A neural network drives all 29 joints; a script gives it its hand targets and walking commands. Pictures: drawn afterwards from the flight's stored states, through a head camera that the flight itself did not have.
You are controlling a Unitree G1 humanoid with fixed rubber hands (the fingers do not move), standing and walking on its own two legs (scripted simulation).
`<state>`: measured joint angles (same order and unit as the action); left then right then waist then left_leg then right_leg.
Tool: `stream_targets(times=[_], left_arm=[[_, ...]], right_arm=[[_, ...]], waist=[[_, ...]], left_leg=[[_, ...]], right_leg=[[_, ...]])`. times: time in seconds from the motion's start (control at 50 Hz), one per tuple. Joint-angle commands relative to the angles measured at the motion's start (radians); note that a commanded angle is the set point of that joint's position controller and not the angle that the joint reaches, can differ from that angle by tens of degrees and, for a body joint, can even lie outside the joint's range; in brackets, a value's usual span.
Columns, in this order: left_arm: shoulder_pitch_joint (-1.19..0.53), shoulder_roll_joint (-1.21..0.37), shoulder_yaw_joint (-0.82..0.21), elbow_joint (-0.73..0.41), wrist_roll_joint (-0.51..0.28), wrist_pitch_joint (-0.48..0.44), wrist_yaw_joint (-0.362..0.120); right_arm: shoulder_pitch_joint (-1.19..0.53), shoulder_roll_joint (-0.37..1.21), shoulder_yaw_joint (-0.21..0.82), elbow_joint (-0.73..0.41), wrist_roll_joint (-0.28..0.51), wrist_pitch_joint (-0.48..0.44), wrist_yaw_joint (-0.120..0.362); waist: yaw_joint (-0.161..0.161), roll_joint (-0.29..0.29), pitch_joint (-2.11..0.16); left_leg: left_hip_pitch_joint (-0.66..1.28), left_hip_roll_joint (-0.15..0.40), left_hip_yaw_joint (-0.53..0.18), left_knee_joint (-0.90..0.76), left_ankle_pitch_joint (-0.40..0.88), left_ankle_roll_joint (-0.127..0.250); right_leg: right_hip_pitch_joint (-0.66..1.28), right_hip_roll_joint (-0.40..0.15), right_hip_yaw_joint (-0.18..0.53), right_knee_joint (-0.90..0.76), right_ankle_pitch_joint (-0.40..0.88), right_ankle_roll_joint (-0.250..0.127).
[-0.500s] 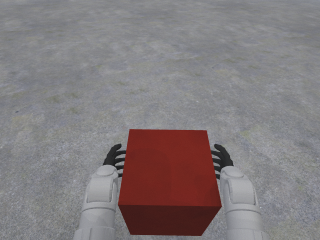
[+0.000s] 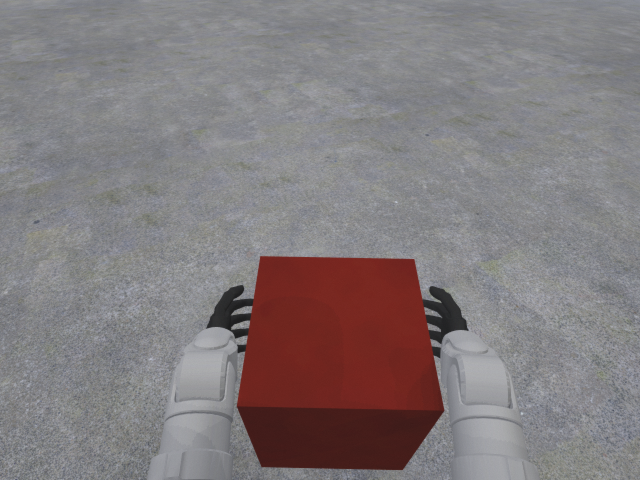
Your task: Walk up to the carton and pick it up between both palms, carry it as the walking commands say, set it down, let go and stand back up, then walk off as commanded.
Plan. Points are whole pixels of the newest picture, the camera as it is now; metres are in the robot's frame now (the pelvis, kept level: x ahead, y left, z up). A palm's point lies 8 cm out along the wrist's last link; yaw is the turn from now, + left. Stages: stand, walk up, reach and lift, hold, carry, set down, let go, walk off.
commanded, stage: hold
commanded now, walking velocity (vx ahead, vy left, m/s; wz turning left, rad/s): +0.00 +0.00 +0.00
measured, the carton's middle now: (334, 367) +0.28 +0.00 -0.02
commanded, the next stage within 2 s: carry in 0.64 s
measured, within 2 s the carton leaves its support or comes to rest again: neither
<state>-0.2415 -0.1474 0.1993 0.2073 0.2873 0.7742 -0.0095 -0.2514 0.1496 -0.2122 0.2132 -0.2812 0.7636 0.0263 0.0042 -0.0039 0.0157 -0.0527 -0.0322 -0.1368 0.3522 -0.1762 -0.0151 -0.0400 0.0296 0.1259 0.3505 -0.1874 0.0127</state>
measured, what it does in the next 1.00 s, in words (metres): shifts its weight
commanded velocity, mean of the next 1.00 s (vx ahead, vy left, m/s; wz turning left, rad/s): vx -0.07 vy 0.00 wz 0.16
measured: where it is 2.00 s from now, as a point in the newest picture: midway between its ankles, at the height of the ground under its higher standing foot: outside the picture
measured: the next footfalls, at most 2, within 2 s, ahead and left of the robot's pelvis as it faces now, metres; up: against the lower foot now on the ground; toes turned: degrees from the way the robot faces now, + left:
right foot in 1.10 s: -0.02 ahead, -0.10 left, +0.00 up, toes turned +18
left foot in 1.38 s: -0.08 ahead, +0.13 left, +0.00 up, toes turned +4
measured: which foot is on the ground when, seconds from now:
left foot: down 0.00-1.00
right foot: down 0.00-0.92, up 0.94-1.00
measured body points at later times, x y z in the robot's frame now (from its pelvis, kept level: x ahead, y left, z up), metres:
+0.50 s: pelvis +0.00 +0.00 +0.00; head -0.04 +0.00 +0.45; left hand +0.29 +0.16 +0.04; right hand +0.30 -0.15 +0.04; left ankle +0.02 +0.13 -0.75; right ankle +0.01 -0.13 -0.75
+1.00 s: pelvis -0.05 +0.01 -0.03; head -0.05 +0.01 +0.42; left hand +0.21 +0.19 +0.05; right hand +0.25 -0.11 +0.05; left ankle +0.02 +0.12 -0.75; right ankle -0.02 -0.12 -0.72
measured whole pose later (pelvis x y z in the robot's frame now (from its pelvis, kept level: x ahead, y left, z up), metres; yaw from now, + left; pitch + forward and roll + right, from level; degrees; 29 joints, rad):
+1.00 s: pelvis -0.05 +0.01 -0.03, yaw +5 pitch +3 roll -1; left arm -0.09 -0.13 0.09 -0.35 0.09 1.05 0.10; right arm -0.12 0.13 -0.08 -0.32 -0.09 1.04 -0.08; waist 0.01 0.00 -0.07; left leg -0.51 -0.04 -0.05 0.67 -0.22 0.02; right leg -0.50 0.00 -0.01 0.89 -0.46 0.02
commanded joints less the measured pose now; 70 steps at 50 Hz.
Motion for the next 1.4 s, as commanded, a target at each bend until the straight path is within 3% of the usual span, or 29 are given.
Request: stream_targets(times=[0.0, 0.6, 0.62, 0.64, 0.7, 0.74, 0.82, 0.84, 0.86, 0.88, 0.9, 0.92, 0.94, 0.96, 0.98, 1.02, 1.06, 1.08, 1.1, 1.12, 1.14, 1.16, 1.18, 1.22, 1.28, 1.32, 1.34, 1.36, 1.38], left_arm=[[-0.487, -0.901, -0.530, -0.072, -0.269, -0.047, -0.238], [-0.457, -0.894, -0.538, -0.093, -0.271, -0.047, -0.233], [-0.523, -0.904, -0.576, -0.108, -0.313, -0.049, -0.231], [-0.493, -0.914, -0.575, -0.103, -0.317, -0.042, -0.224], [-0.458, -0.922, -0.634, -0.179, -0.353, -0.007, -0.204], [-0.440, -0.918, -0.675, -0.268, -0.382, 0.026, -0.181], [-0.355, -0.915, -0.743, -0.433, -0.411, 0.106, -0.130], [-0.326, -0.916, -0.759, -0.473, -0.418, 0.130, -0.117], [-0.309, -0.914, -0.772, -0.515, -0.427, 0.154, -0.102], [-0.305, -0.906, -0.784, -0.564, -0.439, 0.178, -0.089], [-0.316, -0.894, -0.799, -0.615, -0.454, 0.202, -0.078], [-0.335, -0.872, -0.809, -0.655, -0.475, 0.229, -0.067], [-0.345, -0.854, -0.827, -0.707, -0.505, 0.260, -0.052], [-0.304, -0.843, -0.830, -0.720, -0.522, 0.288, -0.040], [-0.274, -0.842, -0.837, -0.753, -0.541, 0.310, -0.032], [-0.230, -0.828, -0.834, -0.789, -0.561, 0.349, -0.021], [-0.205, -0.809, -0.822, -0.804, -0.566, 0.375, -0.010], [-0.195, -0.799, -0.813, -0.811, -0.565, 0.385, -0.004], [-0.183, -0.778, -0.802, -0.818, -0.562, 0.396, 0.003], [-0.163, -0.752, -0.780, -0.813, -0.545, 0.403, 0.010], [-0.154, -0.770, -0.776, -0.814, -0.538, 0.410, 0.019], [-0.145, -0.765, -0.766, -0.817, -0.527, 0.417, 0.026], [-0.149, -0.752, -0.757, -0.829, -0.520, 0.420, 0.029], [-0.146, -0.734, -0.745, -0.832, -0.508, 0.427, 0.040], [-0.100, -0.697, -0.712, -0.819, -0.487, 0.442, 0.060], [-0.070, -0.679, -0.700, -0.806, -0.476, 0.451, 0.070], [-0.057, -0.670, -0.699, -0.802, -0.471, 0.455, 0.073], [-0.050, -0.663, -0.701, -0.793, -0.468, 0.456, 0.075], [-0.042, -0.666, -0.706, -0.790, -0.472, 0.458, 0.075]], right_arm=[[-0.452, 0.893, 0.516, -0.041, 0.250, -0.032, 0.227], [-0.424, 0.877, 0.519, -0.069, 0.252, -0.032, 0.221], [-0.464, 0.881, 0.533, -0.095, 0.279, -0.034, 0.219], [-0.446, 0.888, 0.538, -0.098, 0.288, -0.030, 0.216], [-0.432, 0.902, 0.614, -0.174, 0.329, 0.013, 0.197], [-0.433, 0.907, 0.672, -0.266, 0.369, 0.050, 0.179], [-0.395, 0.891, 0.755, -0.421, 0.431, 0.136, 0.147], [-0.381, 0.887, 0.775, -0.457, 0.449, 0.161, 0.138], [-0.370, 0.881, 0.790, -0.492, 0.466, 0.186, 0.129], [-0.355, 0.872, 0.797, -0.528, 0.480, 0.209, 0.118], [-0.331, 0.848, 0.792, -0.548, 0.486, 0.229, 0.105], [-0.285, 0.826, 0.785, -0.572, 0.489, 0.253, 0.089], [-0.248, 0.816, 0.787, -0.633, 0.500, 0.281, 0.066], [-0.209, 0.796, 0.787, -0.678, 0.494, 0.305, 0.045], [-0.181, 0.789, 0.796, -0.727, 0.490, 0.323, 0.026], [-0.135, 0.780, 0.783, -0.775, 0.481, 0.353, -0.001], [-0.113, 0.749, 0.764, -0.801, 0.470, 0.382, -0.023], [-0.103, 0.732, 0.756, -0.810, 0.466, 0.395, -0.032], [-0.091, 0.715, 0.746, -0.811, 0.462, 0.407, -0.041], [-0.097, 0.702, 0.755, -0.832, 0.467, 0.424, -0.049], [-0.119, 0.711, 0.761, -0.844, 0.475, 0.436, -0.054], [-0.118, 0.723, 0.767, -0.827, 0.488, 0.443, -0.055], [-0.144, 0.727, 0.781, -0.832, 0.507, 0.448, -0.052], [-0.157, 0.724, 0.795, -0.834, 0.524, 0.454, -0.051], [-0.139, 0.689, 0.780, -0.824, 0.522, 0.473, -0.064], [-0.097, 0.672, 0.759, -0.794, 0.513, 0.483, -0.072], [-0.084, 0.666, 0.749, -0.784, 0.509, 0.485, -0.073], [-0.076, 0.662, 0.741, -0.774, 0.502, 0.487, -0.073], [-0.074, 0.658, 0.736, -0.772, 0.500, 0.489, -0.072]], waist=[[0.000, 0.005, -0.215], [0.004, 0.007, -0.220], [0.001, 0.022, -0.244], [0.001, 0.026, -0.285], [0.003, 0.008, -0.353], [0.005, -0.021, -0.397], [0.001, -0.092, -0.432], [-0.003, -0.114, -0.431], [-0.007, -0.109, -0.424], [-0.011, -0.034, -0.429], [-0.015, 0.130, -0.440], [-0.024, 0.257, -0.428], [-0.025, 0.260, -0.419], [-0.018, 0.184, -0.409], [-0.015, 0.156, -0.402], [-0.011, 0.180, -0.404], [-0.006, 0.183, -0.399], [-0.008, 0.162, -0.388], [-0.007, 0.084, -0.381], [0.004, -0.163, -0.310], [0.003, -0.259, -0.267], [-0.001, -0.156, -0.240], [-0.002, -0.088, -0.231], [-0.013, -0.106, -0.226], [-0.003, -0.167, -0.241], [-0.010, -0.139, -0.270], [-0.007, -0.119, -0.296], [-0.004, -0.088, -0.321], [-0.001, 0.004, -0.329]], left_leg=[[0.047, -0.064, 0.065, -0.053, 0.104, 0.005], [0.045, -0.063, 0.061, -0.050, 0.143, 0.007], [-0.112, 0.122, 0.019, 0.049, 0.073, 0.006], [-0.114, 0.139, -0.019, 0.082, 0.143, 0.015], [-0.228, 0.142, -0.023, 0.227, 0.347, 0.035], [-0.285, 0.121, -0.008, 0.306, 0.386, 0.032], [-0.346, 0.059, 0.069, 0.392, 0.166, 0.019], [-0.322, 0.048, 0.090, 0.372, 0.067, 0.024], [-0.287, 0.054, 0.088, 0.329, 0.055, 0.037], [-0.228, 0.086, 0.040, 0.273, 0.160, 0.061], [-0.193, 0.194, -0.123, 0.191, 0.265, 0.103], [-0.183, 0.300, -0.272, 0.080, 0.294, 0.162], [-0.223, 0.353, -0.342, 0.020, 0.253, 0.204], [-0.248, 0.337, -0.308, 0.010, 0.161, 0.209], [-0.263, 0.311, -0.248, 0.010, 0.094, 0.200], [-0.268, 0.246, -0.138, 0.019, 0.060, 0.164], [-0.276, 0.199, -0.090, 0.041, -0.013, 0.138], [-0.299, 0.174, -0.079, 0.058, -0.071, 0.112], [-0.372, 0.152, -0.049, 0.123, -0.128, 0.084], [-0.535, 0.054, 0.085, 0.281, -0.192, 0.022], [-0.557, 0.029, 0.172, 0.507, -0.267, 0.006], [-0.516, 0.059, 0.151, 0.615, -0.250, 0.007], [-0.479, 0.064, 0.146, 0.674, -0.203, 0.007], [-0.468, 0.071, 0.176, 0.590, -0.164, 0.006], [-0.430, 0.050, 0.224, 0.377, -0.208, 0.006], [-0.329, 0.050, 0.254, 0.139, -0.134, 0.016], [-0.258, 0.065, 0.246, 0.072, -0.096, 0.016], [-0.170, 0.123, 0.194, 0.052, -0.047, 0.020], [-0.116, 0.218, 0.081, 0.039, 0.025, 0.035]], right_leg=[[0.015, 0.062, -0.063, -0.058, 0.112, -0.011], [0.030, 0.062, -0.060, -0.058, 0.144, -0.015], [-0.150, -0.137, -0.057, 0.058, 0.040, -0.016], [-0.157, -0.122, -0.043, 0.103, 0.064, -0.022], [-0.156, -0.142, -0.036, 0.225, 0.252, -0.035], [-0.137, -0.176, -0.010, 0.254, 0.399, -0.048], [-0.136, -0.268, 0.026, 0.243, 0.608, -0.098], [-0.168, -0.283, 0.018, 0.241, 0.596, -0.101], [-0.214, -0.275, -0.007, 0.264, 0.523, -0.090], [-0.281, -0.227, -0.048, 0.321, 0.342, -0.058], [-0.370, -0.134, -0.118, 0.425, 0.074, -0.014], [-0.442, -0.033, -0.180, 0.549, -0.262, 0.010], [-0.453, -0.011, -0.158, 0.661, -0.369, 0.009], [-0.450, -0.029, -0.123, 0.684, -0.340, 0.005], [-0.449, -0.038, -0.130, 0.638, -0.317, 0.002], [-0.380, -0.017, -0.184, 0.456, -0.297, 0.003], [-0.270, 0.009, -0.239, 0.196, -0.227, 0.002], [-0.220, -0.007, -0.230, 0.094, -0.195, -0.002], [-0.141, -0.083, -0.156, 0.027, -0.182, -0.008], [-0.146, -0.286, 0.102, -0.081, -0.269, -0.077], [-0.245, -0.434, 0.196, -0.111, -0.114, -0.144], [-0.307, -0.430, 0.151, -0.105, -0.052, -0.176], [-0.348, -0.382, 0.077, -0.094, -0.073, -0.181], [-0.327, -0.299, -0.039, -0.064, -0.088, -0.133], [-0.262, -0.280, -0.045, -0.026, -0.065, -0.136], [-0.242, -0.262, -0.062, 0.029, -0.023, -0.136], [-0.248, -0.246, -0.067, 0.058, 0.001, -0.116], [-0.292, -0.240, -0.081, 0.099, 0.033, -0.083], [-0.365, -0.202, -0.118, 0.159, 0.040, -0.046]])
